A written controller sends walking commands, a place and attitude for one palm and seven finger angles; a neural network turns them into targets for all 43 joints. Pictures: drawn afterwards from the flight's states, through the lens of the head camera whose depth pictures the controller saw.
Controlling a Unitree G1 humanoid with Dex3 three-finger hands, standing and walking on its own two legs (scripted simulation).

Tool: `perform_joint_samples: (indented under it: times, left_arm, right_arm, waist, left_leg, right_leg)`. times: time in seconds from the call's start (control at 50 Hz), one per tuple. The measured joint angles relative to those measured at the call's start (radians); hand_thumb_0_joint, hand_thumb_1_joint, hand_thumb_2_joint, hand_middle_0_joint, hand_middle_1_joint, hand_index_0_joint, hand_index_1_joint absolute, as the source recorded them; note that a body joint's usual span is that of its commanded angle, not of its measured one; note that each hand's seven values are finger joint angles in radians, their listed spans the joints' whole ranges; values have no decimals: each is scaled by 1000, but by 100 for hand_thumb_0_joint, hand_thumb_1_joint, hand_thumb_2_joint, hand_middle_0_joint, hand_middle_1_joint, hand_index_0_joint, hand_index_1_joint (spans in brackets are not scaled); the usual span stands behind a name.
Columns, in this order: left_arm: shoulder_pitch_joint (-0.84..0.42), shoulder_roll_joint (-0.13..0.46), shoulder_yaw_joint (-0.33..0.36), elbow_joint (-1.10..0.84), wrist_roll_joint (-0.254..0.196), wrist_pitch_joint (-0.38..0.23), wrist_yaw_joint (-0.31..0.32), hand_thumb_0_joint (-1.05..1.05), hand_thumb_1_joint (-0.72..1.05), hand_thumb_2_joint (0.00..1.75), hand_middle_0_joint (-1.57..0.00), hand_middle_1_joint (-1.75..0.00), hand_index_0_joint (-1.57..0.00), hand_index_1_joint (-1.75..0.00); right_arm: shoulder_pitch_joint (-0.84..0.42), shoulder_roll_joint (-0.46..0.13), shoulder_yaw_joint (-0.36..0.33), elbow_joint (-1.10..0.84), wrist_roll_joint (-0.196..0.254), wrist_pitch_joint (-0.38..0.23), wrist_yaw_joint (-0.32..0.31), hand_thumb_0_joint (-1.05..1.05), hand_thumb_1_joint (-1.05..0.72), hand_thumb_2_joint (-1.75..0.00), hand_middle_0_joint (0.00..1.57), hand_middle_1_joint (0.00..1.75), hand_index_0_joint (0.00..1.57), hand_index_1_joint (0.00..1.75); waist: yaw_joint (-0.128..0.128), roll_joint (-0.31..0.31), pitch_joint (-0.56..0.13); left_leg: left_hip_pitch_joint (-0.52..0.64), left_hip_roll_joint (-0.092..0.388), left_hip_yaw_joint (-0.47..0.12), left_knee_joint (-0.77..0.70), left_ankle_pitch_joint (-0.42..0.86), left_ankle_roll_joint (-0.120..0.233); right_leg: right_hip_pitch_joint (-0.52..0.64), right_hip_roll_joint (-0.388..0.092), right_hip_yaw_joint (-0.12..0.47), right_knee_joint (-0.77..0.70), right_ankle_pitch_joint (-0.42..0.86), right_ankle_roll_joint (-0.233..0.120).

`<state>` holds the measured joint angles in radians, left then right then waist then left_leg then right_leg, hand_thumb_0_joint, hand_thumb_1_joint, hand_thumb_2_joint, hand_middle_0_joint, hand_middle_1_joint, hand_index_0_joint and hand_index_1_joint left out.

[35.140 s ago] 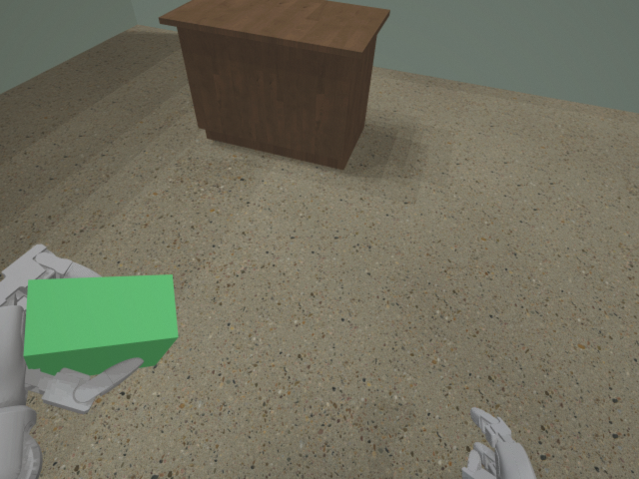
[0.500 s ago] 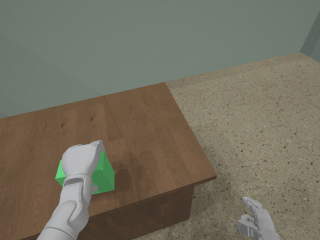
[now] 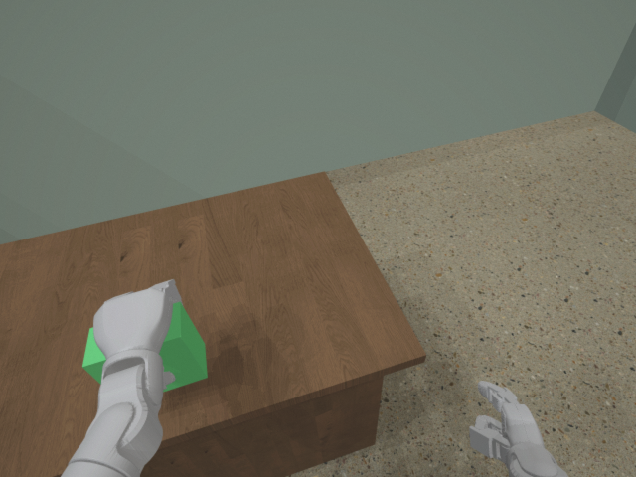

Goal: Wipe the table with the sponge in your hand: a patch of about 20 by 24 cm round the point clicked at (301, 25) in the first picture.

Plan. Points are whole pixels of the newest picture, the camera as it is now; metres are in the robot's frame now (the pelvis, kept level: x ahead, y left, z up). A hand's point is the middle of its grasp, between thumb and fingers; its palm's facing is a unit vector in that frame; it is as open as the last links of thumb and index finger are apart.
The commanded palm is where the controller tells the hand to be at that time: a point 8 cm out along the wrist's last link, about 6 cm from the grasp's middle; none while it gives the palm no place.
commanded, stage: move the sponge above the wiping area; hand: left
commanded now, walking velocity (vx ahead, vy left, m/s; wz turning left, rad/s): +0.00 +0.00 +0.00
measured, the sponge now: (156, 360) +0.25 +0.28 -0.01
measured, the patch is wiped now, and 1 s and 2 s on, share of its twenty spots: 0.00 0.00 0.00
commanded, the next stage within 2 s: lower the sponge onto the table in 1.88 s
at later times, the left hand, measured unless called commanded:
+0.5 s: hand (155, 342) +0.26 +0.28 +0.02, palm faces -0.05 -0.10 -0.99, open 10.2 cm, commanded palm +0.23 +0.26 +0.07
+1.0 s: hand (169, 362) +0.25 +0.26 +0.00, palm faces -0.12 -0.17 -0.98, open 10.2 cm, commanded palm +0.23 +0.25 +0.08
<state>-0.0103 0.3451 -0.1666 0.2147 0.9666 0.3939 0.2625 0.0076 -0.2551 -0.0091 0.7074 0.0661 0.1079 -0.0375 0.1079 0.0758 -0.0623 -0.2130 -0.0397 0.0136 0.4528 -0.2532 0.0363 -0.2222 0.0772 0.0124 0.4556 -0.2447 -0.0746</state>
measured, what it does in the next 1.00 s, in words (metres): stands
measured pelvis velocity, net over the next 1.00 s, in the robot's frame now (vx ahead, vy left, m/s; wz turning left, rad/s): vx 0.00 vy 0.01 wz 0.01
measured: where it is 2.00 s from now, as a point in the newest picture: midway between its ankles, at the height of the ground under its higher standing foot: outside the picture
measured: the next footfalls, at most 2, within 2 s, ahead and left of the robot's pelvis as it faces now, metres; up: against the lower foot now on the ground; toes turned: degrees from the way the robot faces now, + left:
none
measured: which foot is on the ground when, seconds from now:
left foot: down 0.00-1.00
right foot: down 0.00-1.00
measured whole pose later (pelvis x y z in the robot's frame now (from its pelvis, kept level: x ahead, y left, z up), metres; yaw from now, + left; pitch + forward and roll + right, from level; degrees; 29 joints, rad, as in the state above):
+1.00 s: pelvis +0.00 +0.01 +0.00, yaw +1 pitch +1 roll +0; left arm -0.01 0.29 -0.24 0.23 0.93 0.50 0.16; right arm 0.00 -0.24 0.02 0.67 0.07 0.15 -0.02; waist 0.09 0.07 -0.06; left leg -0.22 -0.06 0.00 0.45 -0.25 0.05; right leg -0.22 0.06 0.00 0.46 -0.25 -0.06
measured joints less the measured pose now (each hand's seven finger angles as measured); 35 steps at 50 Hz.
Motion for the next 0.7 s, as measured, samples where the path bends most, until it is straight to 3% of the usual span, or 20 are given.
perform_joint_samples:
  times: [0.06,0.12,0.2,0.26,0.32,0.42,0.48,0.54,0.62,0.7]
  left_arm:
    - [-22,-11,-11,40,-33,77,-37,0,-52,104,-72,-134,-74,-134]
    - [-23,-21,-29,69,-45,91,-93,0,-52,104,-72,-134,-73,-134]
    - [12,-24,-37,53,-28,-7,-125,0,-52,104,-72,-134,-74,-134]
    - [28,-15,-38,22,17,-95,-82,0,-52,104,-72,-134,-74,-133]
    - [13,-5,-31,12,45,-118,-18,0,-52,104,-73,-134,-74,-133]
    - [-60,-11,-5,74,-6,-5,22,0,-52,104,-73,-134,-74,-133]
    - [-80,-19,-7,108,-39,77,-18,0,-52,104,-72,-134,-74,-134]
    - [-63,-25,-27,110,-47,99,-78,0,-52,104,-72,-134,-73,-134]
    - [-17,-33,-50,77,-29,13,-117,0,-52,104,-72,-134,-74,-134]
    - [19,-29,-55,17,23,-94,-70,0,-52,104,-73,-134,-74,-133]
  right_arm:
    - [3,-3,12,-4,13,16,1,1,-90,-90,20,30,20,30]
    - [8,-4,21,-17,11,25,-1,1,-90,-90,20,30,20,30]
    - [26,1,16,-26,-10,12,-9,1,-90,-90,20,30,20,30]
    - [40,4,1,-17,-23,-7,-15,1,-90,-90,20,30,20,30]
    - [44,2,-8,-1,-21,-16,-16,2,-90,-90,20,30,20,30]
    - [35,3,1,25,10,-5,-12,2,-90,-90,20,30,20,30]
    - [29,5,14,18,19,11,-7,2,-90,-90,20,30,20,30]
    - [28,4,22,-7,16,22,-3,2,-90,-90,20,30,20,30]
    - [33,0,15,-30,-3,12,-5,2,-90,-90,20,30,20,30]
    - [34,0,-4,-27,-23,-8,-8,2,-90,-90,20,30,20,30]
  waist:
    - [-14,6,-4]
    - [-23,0,6]
    - [-20,-19,24]
    - [-8,-25,30]
    - [-2,-16,25]
    - [-14,2,5]
    - [-25,3,-2]
    - [-33,-2,1]
    - [-27,-16,15]
    - [-5,-21,21]
  left_leg:
    - [1,-5,-6,-12,10,2]
    - [-6,-6,-9,-14,16,4]
    - [-14,-2,-6,-1,12,4]
    - [-21,1,-1,16,2,3]
    - [-27,2,3,28,-5,4]
    - [-22,-6,3,6,7,7]
    - [-17,-10,0,-11,16,9]
    - [-17,-11,-4,-13,17,12]
    - [-21,-11,-7,2,6,14]
    - [-25,-8,-2,24,-9,13]
  right_leg:
    - [1,-5,-5,-8,5,3]
    - [-5,-7,-8,-8,8,3]
    - [-12,-2,-6,-3,10,1]
    - [-17,1,-2,9,6,0]
    - [-23,2,2,18,2,2]
    - [-22,-6,3,7,6,9]
    - [-18,-10,1,-6,11,11]
    - [-16,-11,-2,-10,11,12]
    - [-15,-10,-6,-3,5,11]
    - [-19,-7,-1,13,-6,11]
